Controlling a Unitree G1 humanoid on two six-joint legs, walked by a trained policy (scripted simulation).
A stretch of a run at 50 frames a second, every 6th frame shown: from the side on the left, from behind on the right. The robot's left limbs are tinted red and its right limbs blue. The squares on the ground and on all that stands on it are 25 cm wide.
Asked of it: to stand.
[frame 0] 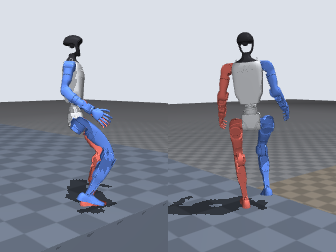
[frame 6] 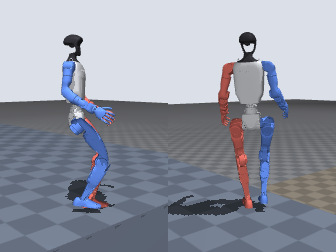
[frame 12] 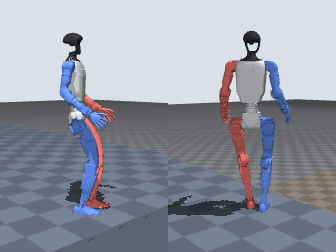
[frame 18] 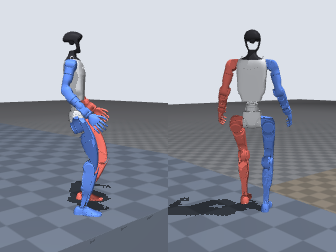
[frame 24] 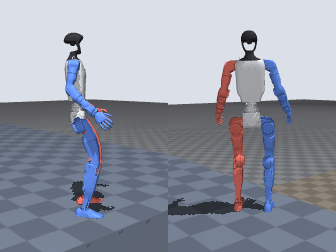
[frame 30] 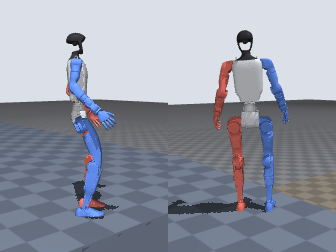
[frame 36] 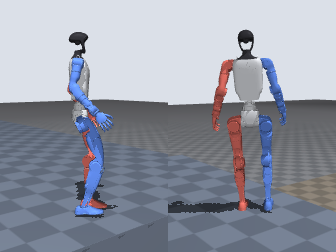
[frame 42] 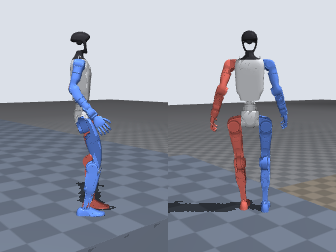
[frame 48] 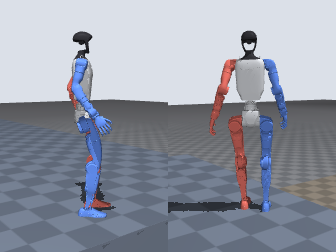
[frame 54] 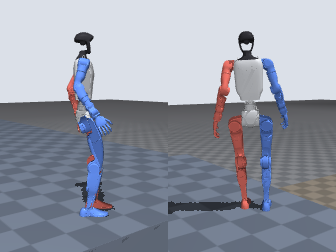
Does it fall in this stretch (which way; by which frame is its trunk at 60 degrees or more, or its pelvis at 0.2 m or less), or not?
no
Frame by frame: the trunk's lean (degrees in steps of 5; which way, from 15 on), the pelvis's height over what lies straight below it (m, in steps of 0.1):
0: 5, 0.7
6: 5, 0.7
12: 5, 0.8
18: 5, 0.8
24: 5, 0.8
30: 5, 0.8
36: 5, 0.8
42: 0, 0.8
48: 0, 0.8
54: 5, 0.8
